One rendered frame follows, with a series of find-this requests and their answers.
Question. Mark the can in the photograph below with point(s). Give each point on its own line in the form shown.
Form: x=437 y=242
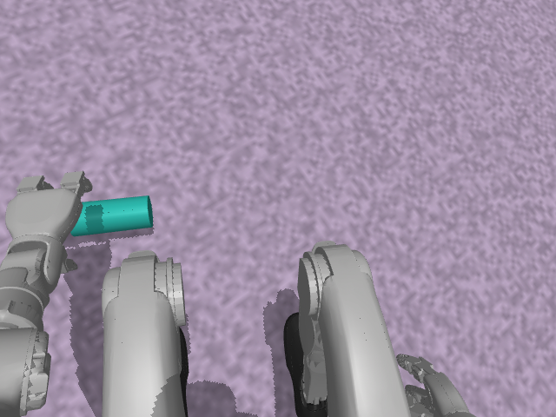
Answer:
x=114 y=215

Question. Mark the right robot foot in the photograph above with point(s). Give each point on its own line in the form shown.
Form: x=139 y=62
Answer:
x=294 y=360

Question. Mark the left robot hand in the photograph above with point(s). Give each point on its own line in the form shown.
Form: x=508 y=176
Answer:
x=39 y=209

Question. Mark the left robot arm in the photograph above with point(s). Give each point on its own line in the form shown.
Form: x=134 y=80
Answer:
x=28 y=274

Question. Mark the right robot hand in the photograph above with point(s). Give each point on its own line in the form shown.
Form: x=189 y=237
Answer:
x=440 y=398

